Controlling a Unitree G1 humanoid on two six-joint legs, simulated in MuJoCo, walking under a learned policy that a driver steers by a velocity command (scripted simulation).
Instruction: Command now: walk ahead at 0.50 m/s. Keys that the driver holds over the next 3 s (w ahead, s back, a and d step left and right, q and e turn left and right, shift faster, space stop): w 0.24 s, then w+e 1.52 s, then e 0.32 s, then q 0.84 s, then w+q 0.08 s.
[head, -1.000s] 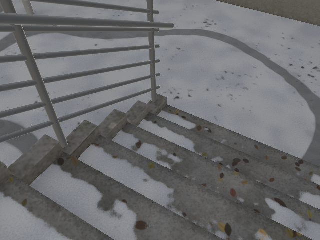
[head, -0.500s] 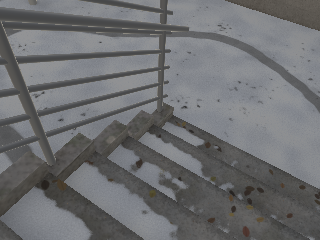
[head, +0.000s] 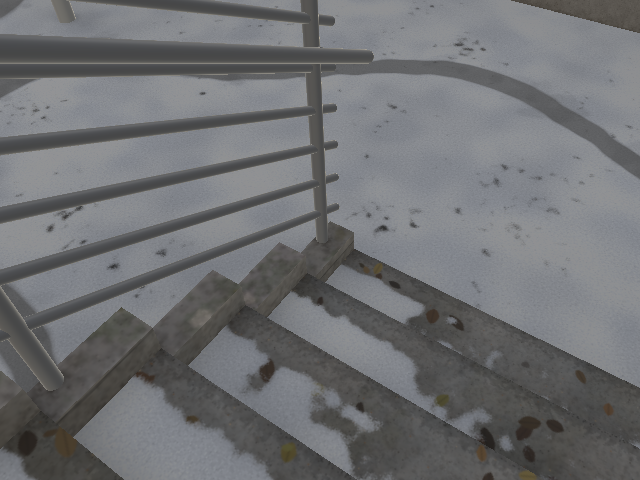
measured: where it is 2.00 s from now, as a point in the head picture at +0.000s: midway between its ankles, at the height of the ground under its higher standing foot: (412, 370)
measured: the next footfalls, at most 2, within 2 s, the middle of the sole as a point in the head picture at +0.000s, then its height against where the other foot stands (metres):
left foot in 0.46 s outside the picture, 0.17 m lower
right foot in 1.12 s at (403, 454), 0.17 m lower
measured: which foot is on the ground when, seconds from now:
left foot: up 0.00-0.44, down 0.46-1.00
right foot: down 0.00-0.46, up 0.48-1.00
